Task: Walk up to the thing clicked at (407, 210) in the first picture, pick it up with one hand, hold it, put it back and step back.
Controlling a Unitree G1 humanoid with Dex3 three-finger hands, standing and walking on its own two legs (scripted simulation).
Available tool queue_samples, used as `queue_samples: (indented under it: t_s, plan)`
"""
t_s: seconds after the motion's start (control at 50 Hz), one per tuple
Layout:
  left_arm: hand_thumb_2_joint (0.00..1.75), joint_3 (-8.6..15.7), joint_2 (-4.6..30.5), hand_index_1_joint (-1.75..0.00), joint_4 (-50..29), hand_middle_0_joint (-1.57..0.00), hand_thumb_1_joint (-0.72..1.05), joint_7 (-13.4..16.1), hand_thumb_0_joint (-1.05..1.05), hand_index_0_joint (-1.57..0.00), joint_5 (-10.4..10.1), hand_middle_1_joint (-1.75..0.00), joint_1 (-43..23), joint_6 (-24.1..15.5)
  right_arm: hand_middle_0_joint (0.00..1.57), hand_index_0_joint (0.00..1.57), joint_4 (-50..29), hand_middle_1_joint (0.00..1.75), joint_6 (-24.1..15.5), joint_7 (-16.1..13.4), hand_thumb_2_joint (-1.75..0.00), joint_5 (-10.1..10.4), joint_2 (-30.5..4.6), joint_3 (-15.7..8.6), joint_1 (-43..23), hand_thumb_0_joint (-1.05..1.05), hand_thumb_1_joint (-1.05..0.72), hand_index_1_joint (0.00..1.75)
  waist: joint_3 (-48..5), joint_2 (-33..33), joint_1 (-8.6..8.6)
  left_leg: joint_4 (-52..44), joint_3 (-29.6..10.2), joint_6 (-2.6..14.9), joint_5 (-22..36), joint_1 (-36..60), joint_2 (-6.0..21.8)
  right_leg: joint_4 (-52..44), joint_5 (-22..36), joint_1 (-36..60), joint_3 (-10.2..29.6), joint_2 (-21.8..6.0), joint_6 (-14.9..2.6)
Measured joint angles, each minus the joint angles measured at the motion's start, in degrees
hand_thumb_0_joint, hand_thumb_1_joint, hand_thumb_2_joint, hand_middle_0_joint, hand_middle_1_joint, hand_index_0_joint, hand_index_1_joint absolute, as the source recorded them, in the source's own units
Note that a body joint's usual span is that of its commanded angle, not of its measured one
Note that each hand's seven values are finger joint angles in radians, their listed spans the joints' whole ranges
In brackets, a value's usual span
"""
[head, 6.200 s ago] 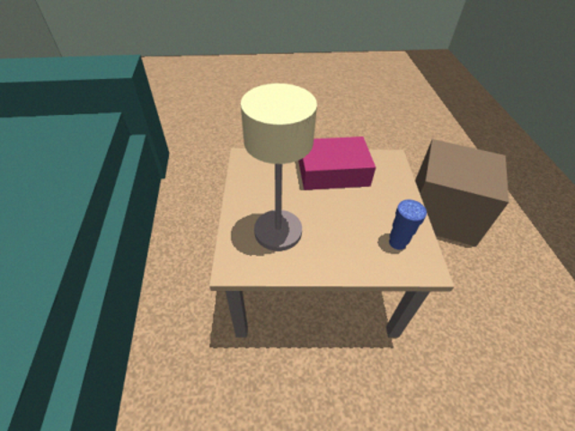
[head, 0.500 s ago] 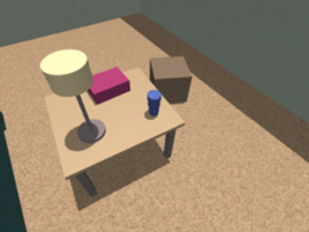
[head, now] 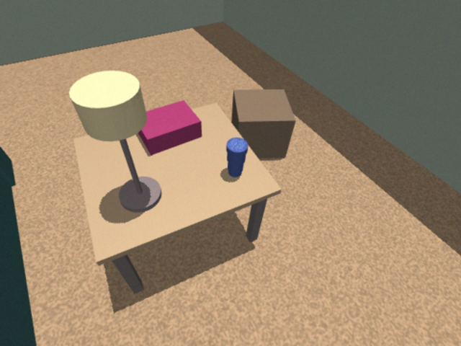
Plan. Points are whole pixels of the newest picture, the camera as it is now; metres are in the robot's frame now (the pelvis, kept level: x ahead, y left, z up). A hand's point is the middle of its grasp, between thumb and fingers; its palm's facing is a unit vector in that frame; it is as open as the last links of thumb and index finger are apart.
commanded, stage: walk up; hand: right
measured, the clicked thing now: (236, 159) +0.76 -0.06 -0.27
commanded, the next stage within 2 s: none
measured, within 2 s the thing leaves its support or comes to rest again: neither
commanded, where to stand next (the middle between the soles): +0.26 -0.05 m, yaw +24 degrees
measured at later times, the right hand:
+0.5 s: hand (347, 279) +0.27 -0.27 -0.14, palm faces -0.20 +0.87 -0.45, open 7.3 cm
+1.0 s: hand (339, 238) +0.39 -0.30 -0.17, palm faces -0.41 +0.83 -0.39, open 7.4 cm
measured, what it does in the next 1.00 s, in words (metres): walks ahead, turning left: left foot, then right foot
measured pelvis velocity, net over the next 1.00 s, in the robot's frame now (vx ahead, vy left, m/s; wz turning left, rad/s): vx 0.21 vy -0.07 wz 0.39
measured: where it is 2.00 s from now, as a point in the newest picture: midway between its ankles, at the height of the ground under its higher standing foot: outside the picture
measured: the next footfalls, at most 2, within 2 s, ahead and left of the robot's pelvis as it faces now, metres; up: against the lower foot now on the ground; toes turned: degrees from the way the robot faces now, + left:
left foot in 0.40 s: +0.21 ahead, +0.12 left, +0.00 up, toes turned +14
right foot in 0.74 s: +0.31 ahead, -0.18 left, +0.00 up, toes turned +23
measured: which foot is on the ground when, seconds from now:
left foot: down 0.00-0.10, up 0.12-0.38, down 0.40-0.74, up 0.76-1.00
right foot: down 0.00-0.42, up 0.44-0.72, down 0.74-1.00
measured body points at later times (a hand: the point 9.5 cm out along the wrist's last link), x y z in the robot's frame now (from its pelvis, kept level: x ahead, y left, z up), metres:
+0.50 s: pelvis +0.12 -0.02 -0.03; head +0.14 +0.01 +0.42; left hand +0.09 +0.30 -0.16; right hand +0.28 -0.31 -0.11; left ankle +0.18 +0.11 -0.74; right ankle +0.06 -0.15 -0.68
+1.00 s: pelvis +0.21 -0.07 -0.03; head +0.26 -0.07 +0.42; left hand +0.15 +0.25 -0.13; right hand +0.41 -0.34 -0.15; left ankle +0.16 +0.04 -0.72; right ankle +0.29 -0.19 -0.74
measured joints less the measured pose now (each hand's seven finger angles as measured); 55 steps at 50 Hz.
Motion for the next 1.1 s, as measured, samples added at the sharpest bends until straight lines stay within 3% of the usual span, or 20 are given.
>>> queue_samples:
  t_s: [0.04, 0.08, 0.1, 0.12, 0.16, 0.2, 0.32, 0.4, 0.42, 0.48, 0.52, 0.64, 0.72, 0.78, 0.82, 0.86, 1.0, 1.06, 1.1]
  plan:
    - [0.9, 0.9, 0.8, -0.3, -1.7, -0.2, 0.91, -0.4, 0.0, -0.21, -0.1, -0.3, 0.4, -0.2, 0.21, 0.21, -1.3, 0.3, 0.0, 0.0, -0.9, -0.5, -0.2, -0.5, 1.8, 0.0, -0.9, 0.3, 0.3, -0.4, 0.08, 0.8, -1.1, -0.41, -0.6, -0.2, 0.0, 0.9, -1.1, -1.5, 0.1, 0.1, -0.81]
    - [0.9, 1.5, 1.1, -0.3, -3.3, -0.2, 0.91, -0.6, 0.0, -0.2, 0.0, -0.3, 0.9, -1.1, 0.21, 0.21, -2.4, 0.3, 0.4, -0.1, -0.9, -0.5, -1.0, -1.0, 3.2, 0.0, -0.9, 0.3, 1.1, 0.5, 0.2, 3.7, -2.5, -1.35, -2.4, -0.8, 0.7, -3.0, 5.1, -0.5, -0.7, 0.4, -0.48]
    - [0.9, 1.7, 0.8, -0.3, -4.0, -0.2, 0.91, -0.5, 0.0, -0.2, 0.3, -0.3, 1.4, -1.6, 0.21, 0.21, -2.9, 0.3, 0.7, -0.3, -0.9, -0.3, -1.6, -1.1, 3.9, 0.0, -0.9, 0.3, 1.3, 1.6, 0.23, 7.3, -3.4, -0.53, -4.0, -2.1, 1.5, -4.1, 8.7, 0.5, -2.0, 1.2, 0.0]
    - [0.9, 1.9, 0.6, -0.3, -4.7, -0.2, 0.91, -0.5, 0.0, -0.2, 0.7, -0.3, 2.2, -2.1, 0.21, 0.21, -3.1, 0.3, 1.3, -0.6, -0.9, -0.2, -2.0, -1.3, 4.4, 0.0, -0.9, 0.3, 1.1, 2.3, 0.42, 12.7, -4.0, 0.06, -6.9, -4.2, 1.4, -4.4, 8.6, 1.1, -2.9, 1.6, 0.23]
    - [0.9, 1.9, 0.3, -0.3, -5.9, -0.2, 0.91, -0.6, 0.0, -0.2, 0.9, -0.3, 4.2, -2.2, 0.2, 0.21, -3.4, 0.3, 1.7, -1.1, -0.9, -0.2, -2.4, -1.3, 5.0, 0.0, -0.9, 0.3, 0.6, 2.3, 1.22, 23.3, -2.2, 0.46, -9.8, -8.8, 0.7, -6.0, 7.6, 3.1, -3.8, 1.3, -0.03]
    - [0.9, 1.7, -0.2, -0.3, -6.5, -0.2, 0.91, -0.6, 0.0, -0.21, 0.6, -0.3, 5.9, -2.0, 0.2, 0.21, -4.4, 0.3, 1.0, -0.7, -0.9, -0.1, -3.2, -1.3, 5.3, 0.01, -0.9, 0.3, 0.9, 2.7, 1.6, 28.6, 0.0, 0.48, -8.5, -12.5, 1.2, -9.1, 7.8, 5.9, -4.8, 1.1, -0.39]
    - [0.9, 1.3, 0.0, -0.3, -8.9, -0.2, 0.9, -0.7, 0.0, -0.21, 0.3, -0.3, 9.3, -1.6, 0.2, 0.21, -8.9, 0.3, -0.5, 0.6, -0.9, 0.3, -4.1, -1.3, 3.8, 0.0, -0.9, 0.3, 4.1, 2.0, 2.56, 18.5, 3.8, 0.07, -3.1, -16.7, 3.6, -10.4, 5.3, 10.1, -7.6, 0.7, -0.02]
    - [0.9, 0.9, 1.0, -0.3, -11.0, -0.2, 0.9, -0.9, 0.0, -0.21, -0.1, -0.3, 11.2, -0.5, 0.2, 0.21, -11.5, 0.3, -1.8, 0.2, -0.9, 0.2, -3.7, -1.7, 3.1, 0.0, -0.9, 0.3, 5.1, 0.0, 3.21, 9.2, 6.3, 1.21, 6.0, -13.6, 2.2, -0.2, -2.5, 9.0, -9.1, -1.1, 0.27]
    - [0.9, 1.0, 1.0, -0.3, -11.2, -0.2, 0.9, -0.8, 0.0, -0.21, -0.2, -0.3, 11.2, -0.1, 0.2, 0.21, -12.1, 0.3, -2.3, -0.3, -0.9, 0.1, -3.5, -1.8, 2.7, 0.0, -0.9, 0.3, 5.6, -1.2, 3.26, 10.8, 6.8, 1.31, 5.8, -13.7, 1.2, 6.5, -3.9, 6.8, -8.4, -2.4, -0.41]
    - [0.9, 0.6, 1.0, -0.3, -11.0, -0.2, 0.91, -0.9, 0.01, -0.2, -0.3, -0.3, 10.6, 1.6, 0.2, 0.21, -14.2, 0.3, -3.0, -1.2, -0.9, 0.8, -2.8, -1.5, 2.6, 0.0, -0.9, 0.3, 5.6, -2.4, 2.3, 14.1, 6.2, 1.48, 2.0, -13.2, 0.3, 27.2, -5.3, -2.4, -3.0, -1.2, -1.05]
    - [0.9, 0.6, 1.5, -0.3, -11.1, -0.2, 0.91, -1.2, 0.01, -0.2, -0.5, -0.3, 10.2, 2.0, 0.2, 0.21, -14.9, 0.3, -3.0, -1.7, -0.9, 1.1, -2.1, -0.9, 3.1, 0.0, -0.9, 0.3, 4.9, -3.3, 2.19, 12.7, 5.7, 1.13, 1.6, -11.3, 0.2, 32.4, -3.3, -7.4, -1.9, -1.9, -1.17]
    - [0.9, 1.5, 2.4, -0.3, -11.9, -0.2, 0.91, -1.6, 0.0, -0.2, -0.7, -0.3, 9.3, 1.5, 0.21, 0.21, -15.5, 0.3, -2.8, -1.9, -0.9, 0.0, -2.4, 0.2, 5.0, 0.0, -0.9, 0.3, 3.2, -3.2, 1.47, 11.2, 2.5, -0.78, 0.5, -8.8, 1.1, 18.7, 1.4, -13.3, -0.7, -5.2, 0.09]
    - [0.9, 1.8, 2.3, -0.3, -11.4, -0.2, 0.91, -0.7, 0.0, -0.2, -1.0, -0.3, 9.2, 1.0, 0.21, 0.21, -16.0, 0.3, -0.6, -1.7, -0.9, -0.2, -3.9, 0.3, 4.8, 0.0, -0.9, 0.3, 2.8, -0.3, 0.44, 16.5, -1.1, -2.04, -3.2, -11.3, 2.6, 9.2, 5.4, -11.1, -2.0, -3.6, 0.34]
    - [0.9, 1.6, 1.6, -0.3, -10.8, -0.2, 0.91, 0.3, 0.0, -0.2, -0.3, -0.3, 8.6, 0.5, 0.21, 0.21, -15.1, 0.3, 1.5, -2.5, -0.9, 0.6, -4.9, -0.2, 3.4, 0.0, -0.9, 0.3, 3.0, 2.3, 0.89, 26.1, -4.3, -0.45, -9.7, -15.3, 1.8, 10.1, 7.2, -11.3, -3.7, -2.6, 2.23]
    - [0.9, 0.9, 0.5, -0.3, -10.3, -0.2, 0.91, 0.6, 0.0, -0.2, -0.2, -0.3, 7.5, 0.7, 0.2, 0.21, -13.8, 0.3, 2.3, -3.1, -0.9, 1.0, -5.2, -0.4, 2.2, 0.0, -0.9, 0.3, 3.5, 2.9, 1.78, 34.8, -4.0, -0.01, -14.5, -17.8, -0.7, 10.7, 6.3, -11.2, -3.9, -3.4, 2.01]
    - [0.9, 0.1, -0.8, -0.3, -10.0, -0.2, 0.91, 0.9, 0.0, -0.21, -0.2, -0.3, 6.4, 0.5, 0.2, 0.21, -13.1, 0.3, 2.3, -3.1, -0.9, 1.3, -5.8, -0.6, 1.6, 0.0, -0.9, 0.3, 3.8, 3.8, 2.23, 39.4, -2.3, 0.28, -14.7, -19.1, -1.5, 9.3, 6.6, -10.4, -4.5, -4.0, 1.79]
    - [0.9, -0.9, -0.2, -0.3, -11.2, -0.2, 0.9, 1.5, 0.0, -0.21, -0.2, -0.3, 4.8, -1.1, 0.2, 0.21, -11.4, 0.3, 2.5, -1.6, -0.9, 0.7, -4.9, -0.2, 0.5, 0.0, -0.9, 0.3, 4.8, 3.3, 2.35, 28.1, 2.3, 0.02, -15.4, -15.2, -0.1, 7.8, 6.4, -10.0, -7.0, -5.6, 1.86]
    - [0.9, -1.2, 1.0, -0.3, -11.4, -0.2, 0.9, 2.0, 0.0, -0.21, -1.1, -0.3, 4.0, -0.8, 0.2, 0.21, -11.1, 0.3, 1.9, -1.3, -0.9, 0.5, -4.4, -0.2, 0.0, 0.0, -0.9, 0.3, 5.3, 2.1, 1.92, 18.2, 3.1, 0.66, -8.2, -11.5, -0.5, 10.3, 4.9, -10.9, -7.7, -6.9, 2.66]
    - [0.9, -1.2, 1.7, -0.3, -10.6, -0.2, 0.9, 2.4, 0.0, -0.21, -1.8, -0.3, 2.9, -0.1, 0.2, 0.21, -10.8, 0.3, 1.4, -1.3, -0.9, 0.0, -3.7, -0.2, -0.6, 0.0, -0.9, 0.3, 6.0, 0.3, 1.93, 17.8, 3.8, 0.81, -6.1, -10.9, -1.8, 13.0, 4.1, -11.8, -6.0, -7.9, 2.15]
